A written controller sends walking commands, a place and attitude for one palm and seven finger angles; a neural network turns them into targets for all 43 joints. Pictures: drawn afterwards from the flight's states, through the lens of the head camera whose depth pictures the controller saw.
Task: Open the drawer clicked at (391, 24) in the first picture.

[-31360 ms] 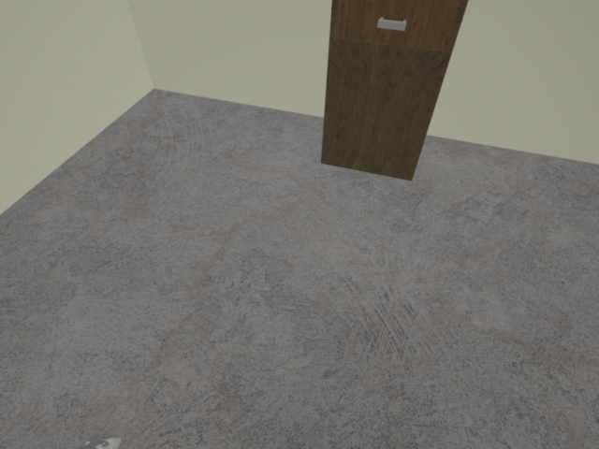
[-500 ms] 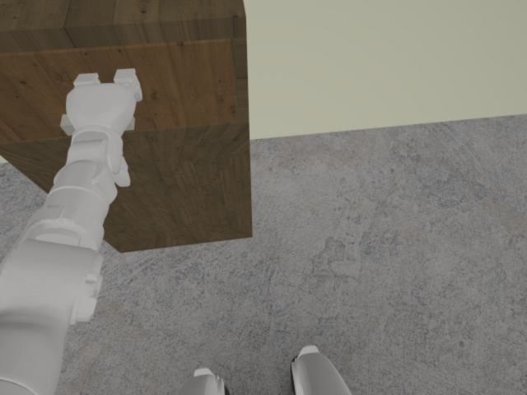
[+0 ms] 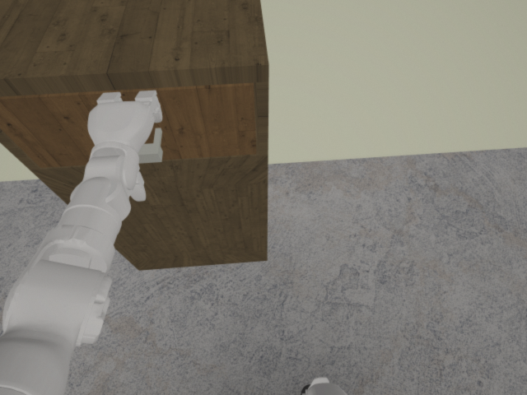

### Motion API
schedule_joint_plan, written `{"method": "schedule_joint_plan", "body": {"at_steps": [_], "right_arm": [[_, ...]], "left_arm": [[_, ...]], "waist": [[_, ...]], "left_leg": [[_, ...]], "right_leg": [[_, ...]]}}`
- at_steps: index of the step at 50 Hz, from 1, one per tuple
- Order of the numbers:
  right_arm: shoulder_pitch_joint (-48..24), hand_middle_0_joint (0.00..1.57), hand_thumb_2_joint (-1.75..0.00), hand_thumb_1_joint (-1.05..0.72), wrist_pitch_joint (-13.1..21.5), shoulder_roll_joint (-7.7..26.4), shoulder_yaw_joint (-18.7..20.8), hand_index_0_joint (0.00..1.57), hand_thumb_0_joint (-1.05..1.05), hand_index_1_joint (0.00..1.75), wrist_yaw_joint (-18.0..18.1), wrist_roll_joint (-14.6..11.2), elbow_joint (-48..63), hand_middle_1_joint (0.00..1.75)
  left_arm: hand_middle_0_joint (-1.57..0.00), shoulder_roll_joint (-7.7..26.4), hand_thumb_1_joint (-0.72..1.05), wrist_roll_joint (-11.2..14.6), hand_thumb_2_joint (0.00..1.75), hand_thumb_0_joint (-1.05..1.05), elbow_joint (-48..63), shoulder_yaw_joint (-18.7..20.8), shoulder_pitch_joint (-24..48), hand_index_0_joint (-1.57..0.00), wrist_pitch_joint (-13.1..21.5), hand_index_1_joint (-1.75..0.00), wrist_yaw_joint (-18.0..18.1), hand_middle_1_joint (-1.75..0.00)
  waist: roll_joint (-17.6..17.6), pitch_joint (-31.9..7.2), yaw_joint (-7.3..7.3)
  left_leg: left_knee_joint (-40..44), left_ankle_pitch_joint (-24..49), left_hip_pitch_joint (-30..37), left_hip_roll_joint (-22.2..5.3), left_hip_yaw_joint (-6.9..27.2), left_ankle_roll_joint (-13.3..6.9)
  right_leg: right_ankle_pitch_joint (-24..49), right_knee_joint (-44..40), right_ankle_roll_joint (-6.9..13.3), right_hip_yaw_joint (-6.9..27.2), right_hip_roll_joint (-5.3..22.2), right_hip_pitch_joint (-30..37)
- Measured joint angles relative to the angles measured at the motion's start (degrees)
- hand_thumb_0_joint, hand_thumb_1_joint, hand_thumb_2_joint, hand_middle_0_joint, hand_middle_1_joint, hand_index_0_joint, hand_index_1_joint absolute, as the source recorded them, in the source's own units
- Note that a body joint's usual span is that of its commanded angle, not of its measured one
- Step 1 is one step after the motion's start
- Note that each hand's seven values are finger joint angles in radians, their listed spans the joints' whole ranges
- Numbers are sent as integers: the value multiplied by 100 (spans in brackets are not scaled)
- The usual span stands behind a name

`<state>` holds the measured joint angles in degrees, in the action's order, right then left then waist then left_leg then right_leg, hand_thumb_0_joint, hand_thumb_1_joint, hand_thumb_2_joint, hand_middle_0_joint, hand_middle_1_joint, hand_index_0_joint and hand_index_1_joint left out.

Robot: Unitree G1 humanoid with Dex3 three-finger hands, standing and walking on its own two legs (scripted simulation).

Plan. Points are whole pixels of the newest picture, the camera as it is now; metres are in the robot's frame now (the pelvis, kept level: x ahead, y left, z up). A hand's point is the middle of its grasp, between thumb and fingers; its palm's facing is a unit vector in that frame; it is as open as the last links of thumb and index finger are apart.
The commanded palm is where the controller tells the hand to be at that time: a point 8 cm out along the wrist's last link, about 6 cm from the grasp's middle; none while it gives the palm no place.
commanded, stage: lift the fingers back up to retry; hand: left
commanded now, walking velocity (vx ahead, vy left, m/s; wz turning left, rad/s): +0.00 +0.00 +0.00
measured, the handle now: (132, 144) +0.54 +0.21 +0.01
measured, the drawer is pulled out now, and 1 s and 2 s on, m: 0.00 0.00 0.00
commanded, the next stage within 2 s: re-aim the fingers above the handle in 0.26 s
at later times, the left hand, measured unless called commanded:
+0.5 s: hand (133, 143) +0.49 +0.18 +0.07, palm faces -0.02 +0.02 -1.00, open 13.8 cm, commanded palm +0.47 +0.18 +0.13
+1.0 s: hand (131, 142) +0.49 +0.19 +0.08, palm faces +0.00 +0.02 -1.00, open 13.8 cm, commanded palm +0.47 +0.19 +0.13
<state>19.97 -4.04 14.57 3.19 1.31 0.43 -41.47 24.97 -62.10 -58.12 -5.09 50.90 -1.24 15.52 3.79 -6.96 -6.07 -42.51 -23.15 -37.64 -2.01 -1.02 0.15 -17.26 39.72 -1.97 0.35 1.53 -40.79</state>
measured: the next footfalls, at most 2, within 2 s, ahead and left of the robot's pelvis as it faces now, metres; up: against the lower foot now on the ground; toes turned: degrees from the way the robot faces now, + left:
none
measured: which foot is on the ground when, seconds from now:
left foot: down 0.00-1.00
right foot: down 0.00-1.00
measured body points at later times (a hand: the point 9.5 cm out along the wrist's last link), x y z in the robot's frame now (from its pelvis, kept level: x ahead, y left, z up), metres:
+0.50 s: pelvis +0.01 -0.01 +0.01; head +0.09 -0.03 +0.45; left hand +0.49 +0.18 +0.13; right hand +0.06 -0.28 -0.13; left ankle -0.04 +0.12 -0.71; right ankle +0.01 -0.15 -0.71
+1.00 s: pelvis +0.00 +0.00 +0.01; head +0.08 -0.02 +0.45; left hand +0.48 +0.18 +0.13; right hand +0.02 -0.28 -0.13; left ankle -0.04 +0.12 -0.71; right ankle +0.01 -0.15 -0.71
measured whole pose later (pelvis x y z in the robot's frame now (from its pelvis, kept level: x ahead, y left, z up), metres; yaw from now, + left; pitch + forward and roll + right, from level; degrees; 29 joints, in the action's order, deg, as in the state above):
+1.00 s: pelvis +0.00 +0.00 +0.01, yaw +0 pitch +16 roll +0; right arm 19.5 -3.9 14.7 3.6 1.4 0.1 -41.8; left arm 24.9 -63.0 -57.8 -5.1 50.0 0.5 15.1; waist 3.1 -6.6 -5.2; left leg -38.6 -21.5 -32.9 -1.9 -1.6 0.4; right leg -16.1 37.1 -1.7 0.8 1.5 -36.8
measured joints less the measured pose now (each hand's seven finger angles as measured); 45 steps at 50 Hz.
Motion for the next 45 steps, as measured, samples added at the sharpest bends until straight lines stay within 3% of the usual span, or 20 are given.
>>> {"method": "schedule_joint_plan", "body": {"at_steps": [10, 17, 21, 27, 37, 45], "right_arm": [[-197, 20, -90, -90, -96, 23, -29, 20, 0, 30, 1, -56, 67, 30], [-262, 20, -90, -90, -98, 35, -11, 20, 0, 30, 42, -55, 179, 30], [-283, 20, -90, -90, -66, 44, 2, 20, 0, 30, 61, -36, 168, 30], [-249, 20, -90, -90, -42, 45, 29, 20, 0, 30, 46, -24, 73, 30], [-88, 20, -90, -90, -89, 36, 10, 20, 0, 30, 56, -53, 18, 30], [-27, 20, -90, -90, 2, 16, 37, 20, 0, 30, 64, -29, 29, 30]], "left_arm": [[-33, -77, -49, 87, 30, 0, 70, -137, -9, -34, -106, -121, -247, -121], [-32, -74, -49, 53, 30, 0, 155, -136, -172, -33, 94, -120, -356, -121], [-32, -66, -49, -1, 30, 0, 183, -77, -203, -32, 223, -120, -250, -121], [-32, -33, -49, -60, 30, 0, 83, -44, -105, -32, 123, -120, -69, -120], [-32, 42, -49, 5, 30, 0, -8, 12, -118, -32, 59, -120, -266, -120], [-32, 61, -49, -54, 30, 0, 99, 55, -151, -32, 299, -120, -212, -120]], "waist": [[8, 9, 120], [-23, 25, 167], [-43, 64, 162], [-44, 61, 139], [-26, 34, 82], [-70, 64, 69]], "left_leg": [[410, 113, 530, 4, 18, 35], [506, 150, 635, -3, 9, 60], [476, 149, 598, -4, 24, 71], [436, 148, 522, -8, 29, 79], [511, 176, 611, -20, -39, 60], [440, 180, 513, 1, -58, 38]], "right_leg": [[45, -307, 36, -34, 2, 495], [46, -330, 60, -27, -6, 563], [33, -288, 73, -41, -6, 526], [33, -248, 80, -43, -10, 450], [94, -337, 62, 24, -28, 516], [116, -293, 42, 48, -10, 426]]}}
